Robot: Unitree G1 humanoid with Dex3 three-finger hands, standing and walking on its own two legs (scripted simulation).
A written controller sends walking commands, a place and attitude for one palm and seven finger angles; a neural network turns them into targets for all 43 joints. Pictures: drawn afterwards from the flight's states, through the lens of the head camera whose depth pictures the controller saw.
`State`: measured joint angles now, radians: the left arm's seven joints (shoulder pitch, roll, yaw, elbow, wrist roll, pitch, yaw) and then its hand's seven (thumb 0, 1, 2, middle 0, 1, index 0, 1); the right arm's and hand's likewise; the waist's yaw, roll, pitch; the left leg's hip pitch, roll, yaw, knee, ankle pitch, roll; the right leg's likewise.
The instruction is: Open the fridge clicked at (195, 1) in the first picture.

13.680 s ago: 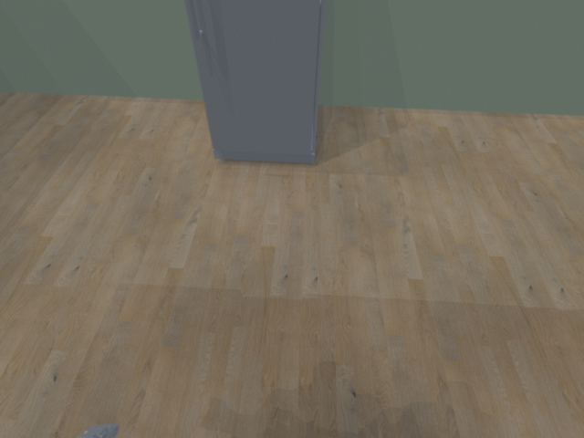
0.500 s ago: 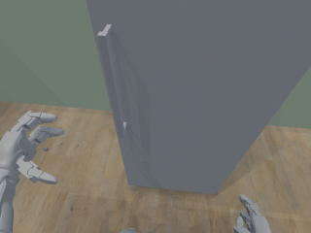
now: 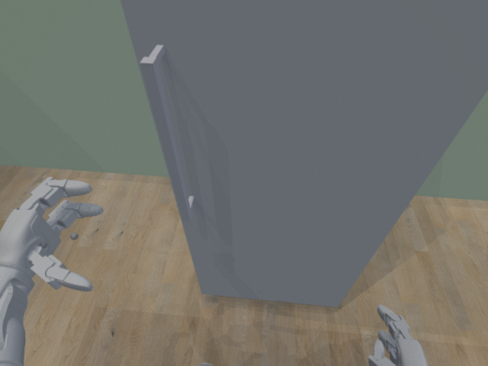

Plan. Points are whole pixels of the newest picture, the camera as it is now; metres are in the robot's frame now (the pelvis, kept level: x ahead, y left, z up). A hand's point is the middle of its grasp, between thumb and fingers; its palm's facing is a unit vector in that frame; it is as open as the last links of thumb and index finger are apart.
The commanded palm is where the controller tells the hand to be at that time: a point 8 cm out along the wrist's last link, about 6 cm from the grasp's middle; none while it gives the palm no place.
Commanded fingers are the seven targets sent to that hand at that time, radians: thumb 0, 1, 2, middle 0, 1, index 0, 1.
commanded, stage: move the hooked fingers beside the handle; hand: left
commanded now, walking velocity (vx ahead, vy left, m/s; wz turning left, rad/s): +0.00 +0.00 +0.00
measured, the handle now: (175, 151) +0.44 +0.16 +0.12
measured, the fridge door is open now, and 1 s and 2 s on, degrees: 0 0 0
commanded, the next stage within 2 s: none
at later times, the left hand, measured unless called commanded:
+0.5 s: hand (94, 218) +0.30 +0.26 +0.10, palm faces -0.02 -1.00 -0.03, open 14.0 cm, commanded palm +0.28 +0.31 +0.10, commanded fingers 0.00 -0.50 0.30 -0.30 -1.20 -0.30 -1.20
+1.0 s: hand (108, 204) +0.33 +0.25 +0.10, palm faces -0.02 -1.00 -0.01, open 14.0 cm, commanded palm +0.31 +0.30 +0.10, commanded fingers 0.00 -0.50 0.30 -0.30 -1.20 -0.30 -1.20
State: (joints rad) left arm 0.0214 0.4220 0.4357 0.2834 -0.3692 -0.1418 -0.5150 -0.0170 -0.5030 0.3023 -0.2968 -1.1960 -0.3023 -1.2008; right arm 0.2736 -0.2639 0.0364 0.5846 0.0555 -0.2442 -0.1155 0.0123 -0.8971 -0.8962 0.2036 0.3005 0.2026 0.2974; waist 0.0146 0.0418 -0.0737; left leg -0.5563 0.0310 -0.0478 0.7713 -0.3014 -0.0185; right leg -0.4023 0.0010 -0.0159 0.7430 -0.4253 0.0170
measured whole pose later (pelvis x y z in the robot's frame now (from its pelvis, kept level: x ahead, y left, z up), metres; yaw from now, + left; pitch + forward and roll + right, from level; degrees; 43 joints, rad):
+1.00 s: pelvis +0.00 +0.00 +0.00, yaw -1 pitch +7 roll -2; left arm -0.20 0.41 0.38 0.48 -0.31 -0.16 -0.45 -0.02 -0.50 0.30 -0.30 -1.20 -0.30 -1.20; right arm 0.29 -0.26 0.03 0.59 0.05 -0.16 -0.10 0.01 -0.90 -0.90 0.20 0.30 0.20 0.30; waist -0.01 0.03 -0.08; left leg -0.60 0.03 -0.04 0.79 -0.31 -0.02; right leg -0.45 0.00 0.00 0.77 -0.44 0.02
